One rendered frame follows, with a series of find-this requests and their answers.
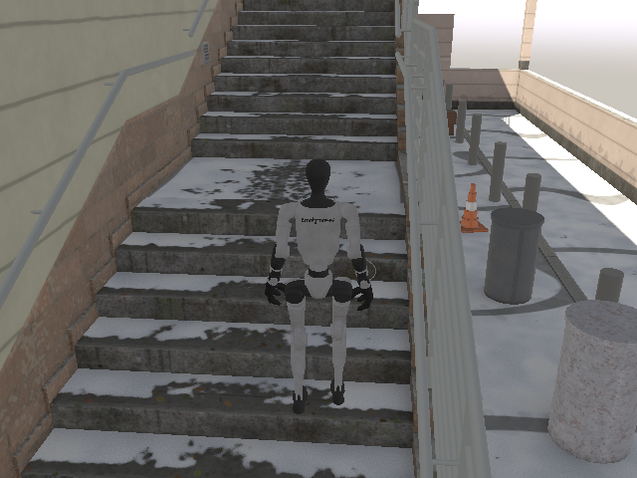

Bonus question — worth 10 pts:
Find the right robot upper arm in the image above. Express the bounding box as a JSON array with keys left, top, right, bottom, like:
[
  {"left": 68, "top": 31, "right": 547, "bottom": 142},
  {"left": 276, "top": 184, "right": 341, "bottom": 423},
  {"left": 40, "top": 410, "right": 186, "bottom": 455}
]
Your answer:
[{"left": 338, "top": 202, "right": 362, "bottom": 259}]

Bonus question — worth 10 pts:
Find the left robot thigh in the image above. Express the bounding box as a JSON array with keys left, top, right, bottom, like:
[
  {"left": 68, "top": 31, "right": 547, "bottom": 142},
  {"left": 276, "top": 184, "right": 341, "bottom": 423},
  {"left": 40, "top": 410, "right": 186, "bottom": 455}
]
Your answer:
[{"left": 285, "top": 278, "right": 308, "bottom": 350}]

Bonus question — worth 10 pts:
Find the robot left forearm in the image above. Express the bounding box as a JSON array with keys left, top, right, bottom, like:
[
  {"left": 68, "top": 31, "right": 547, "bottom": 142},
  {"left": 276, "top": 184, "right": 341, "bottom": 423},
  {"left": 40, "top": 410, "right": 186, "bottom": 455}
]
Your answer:
[{"left": 267, "top": 244, "right": 286, "bottom": 286}]

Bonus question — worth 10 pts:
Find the robot right hand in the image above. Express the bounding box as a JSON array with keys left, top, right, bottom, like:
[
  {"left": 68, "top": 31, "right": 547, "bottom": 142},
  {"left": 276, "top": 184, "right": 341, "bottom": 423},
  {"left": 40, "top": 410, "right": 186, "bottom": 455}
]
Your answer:
[{"left": 351, "top": 285, "right": 373, "bottom": 311}]

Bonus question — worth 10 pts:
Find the left robot upper arm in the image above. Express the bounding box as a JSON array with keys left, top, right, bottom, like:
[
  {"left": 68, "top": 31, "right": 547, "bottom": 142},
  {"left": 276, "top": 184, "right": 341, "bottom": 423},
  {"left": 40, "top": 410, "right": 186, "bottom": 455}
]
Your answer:
[{"left": 275, "top": 202, "right": 298, "bottom": 259}]

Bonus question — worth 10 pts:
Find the robot right forearm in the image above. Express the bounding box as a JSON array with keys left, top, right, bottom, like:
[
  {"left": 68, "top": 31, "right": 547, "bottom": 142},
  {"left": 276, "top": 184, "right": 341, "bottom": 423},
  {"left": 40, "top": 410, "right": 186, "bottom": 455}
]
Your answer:
[{"left": 351, "top": 244, "right": 371, "bottom": 289}]

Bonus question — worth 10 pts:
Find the robot left hand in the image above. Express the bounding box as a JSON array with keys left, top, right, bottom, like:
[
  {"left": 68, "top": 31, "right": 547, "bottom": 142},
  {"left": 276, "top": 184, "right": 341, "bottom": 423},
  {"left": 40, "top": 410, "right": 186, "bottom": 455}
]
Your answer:
[{"left": 265, "top": 282, "right": 286, "bottom": 306}]

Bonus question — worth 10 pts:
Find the robot torso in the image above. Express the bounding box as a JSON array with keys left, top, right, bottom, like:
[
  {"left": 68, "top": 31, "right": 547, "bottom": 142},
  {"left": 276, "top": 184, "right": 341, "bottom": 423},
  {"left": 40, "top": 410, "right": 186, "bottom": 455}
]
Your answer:
[{"left": 295, "top": 198, "right": 341, "bottom": 299}]

